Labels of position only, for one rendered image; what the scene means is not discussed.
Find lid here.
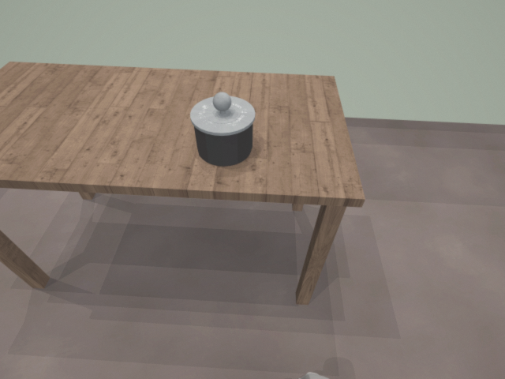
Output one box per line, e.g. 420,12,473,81
190,96,255,136

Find pot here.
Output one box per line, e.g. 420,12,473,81
194,124,253,167

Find table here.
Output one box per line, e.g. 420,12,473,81
0,62,365,305

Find knob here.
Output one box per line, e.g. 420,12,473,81
213,92,231,111

